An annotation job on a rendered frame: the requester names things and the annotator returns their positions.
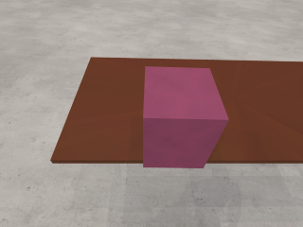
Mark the carton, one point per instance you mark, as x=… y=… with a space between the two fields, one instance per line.
x=183 y=117

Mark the table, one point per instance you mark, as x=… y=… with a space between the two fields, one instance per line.
x=262 y=99

